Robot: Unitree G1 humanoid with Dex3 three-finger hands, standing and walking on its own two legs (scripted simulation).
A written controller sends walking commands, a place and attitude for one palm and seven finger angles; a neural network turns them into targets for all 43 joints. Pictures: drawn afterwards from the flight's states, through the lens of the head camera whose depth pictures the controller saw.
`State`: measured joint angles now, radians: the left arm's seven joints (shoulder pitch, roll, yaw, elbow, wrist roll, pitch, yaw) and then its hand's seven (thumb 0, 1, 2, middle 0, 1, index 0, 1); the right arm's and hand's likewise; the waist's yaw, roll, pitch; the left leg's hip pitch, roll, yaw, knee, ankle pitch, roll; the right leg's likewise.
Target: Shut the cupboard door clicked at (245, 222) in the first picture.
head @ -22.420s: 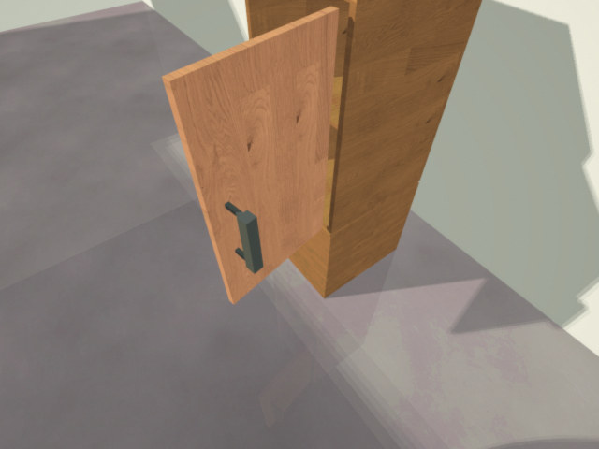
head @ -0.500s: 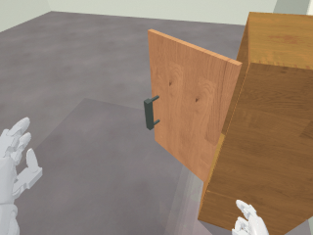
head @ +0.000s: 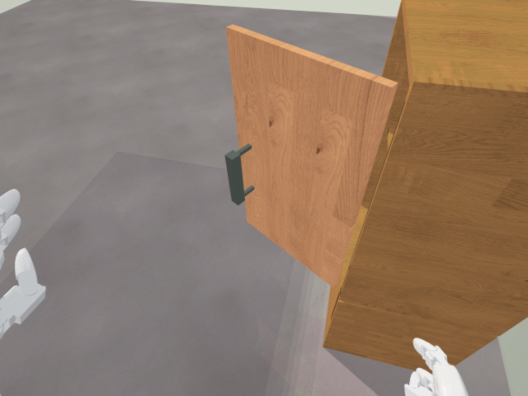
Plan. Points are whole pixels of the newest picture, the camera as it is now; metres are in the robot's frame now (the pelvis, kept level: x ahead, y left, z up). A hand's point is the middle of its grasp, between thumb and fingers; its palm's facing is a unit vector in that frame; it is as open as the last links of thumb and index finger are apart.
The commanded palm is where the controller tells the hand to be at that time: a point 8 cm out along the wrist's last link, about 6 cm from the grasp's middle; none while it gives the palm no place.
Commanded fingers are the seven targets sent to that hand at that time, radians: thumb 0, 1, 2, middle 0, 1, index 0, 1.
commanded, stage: step back with the hand held close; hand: left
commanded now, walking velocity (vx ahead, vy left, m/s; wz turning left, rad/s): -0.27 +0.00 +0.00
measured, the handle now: (242, 174) +0.63 +0.10 -0.08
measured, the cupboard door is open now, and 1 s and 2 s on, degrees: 61 61 61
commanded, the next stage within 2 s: none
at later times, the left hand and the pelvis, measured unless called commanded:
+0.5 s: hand out of the picture +0.15 +0.28 +0.16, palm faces +0.45 -0.77 -0.46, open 7.4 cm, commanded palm +0.09 +0.30 +0.18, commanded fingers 0.00 0.90 0.90 -0.20 -0.30 -0.20 -0.30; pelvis -0.05 +0.01 -0.01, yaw -1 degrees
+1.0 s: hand out of the picture +0.14 +0.28 +0.17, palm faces +0.46 -0.76 -0.46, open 7.4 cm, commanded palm +0.07 +0.31 +0.18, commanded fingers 0.00 0.90 0.90 -0.20 -0.30 -0.20 -0.30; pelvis -0.07 +0.01 -0.02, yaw +0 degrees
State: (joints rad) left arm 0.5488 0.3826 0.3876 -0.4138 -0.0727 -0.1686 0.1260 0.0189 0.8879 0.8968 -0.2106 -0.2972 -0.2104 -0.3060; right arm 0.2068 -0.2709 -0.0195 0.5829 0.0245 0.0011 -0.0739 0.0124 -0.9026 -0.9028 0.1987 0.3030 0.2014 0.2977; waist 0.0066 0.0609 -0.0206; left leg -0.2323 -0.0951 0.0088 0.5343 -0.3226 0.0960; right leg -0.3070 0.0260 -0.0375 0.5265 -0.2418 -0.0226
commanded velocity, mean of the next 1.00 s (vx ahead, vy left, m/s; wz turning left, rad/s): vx -0.34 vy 0.00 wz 0.02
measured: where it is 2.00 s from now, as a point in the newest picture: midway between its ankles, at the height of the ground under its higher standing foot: outside the picture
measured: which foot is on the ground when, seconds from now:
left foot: down 0.00-1.00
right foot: down 0.00-1.00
